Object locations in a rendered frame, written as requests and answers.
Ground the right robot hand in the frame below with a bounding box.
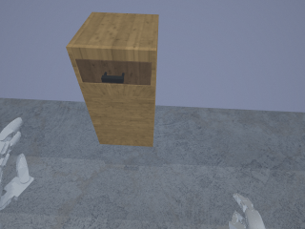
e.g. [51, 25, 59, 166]
[229, 193, 266, 229]

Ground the left robot hand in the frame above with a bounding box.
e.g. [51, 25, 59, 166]
[0, 117, 34, 213]

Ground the cabinet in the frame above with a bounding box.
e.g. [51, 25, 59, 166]
[66, 11, 159, 147]

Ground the drawer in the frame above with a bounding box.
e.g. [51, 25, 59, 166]
[75, 58, 152, 86]

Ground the handle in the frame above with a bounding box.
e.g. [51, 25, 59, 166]
[101, 72, 125, 83]

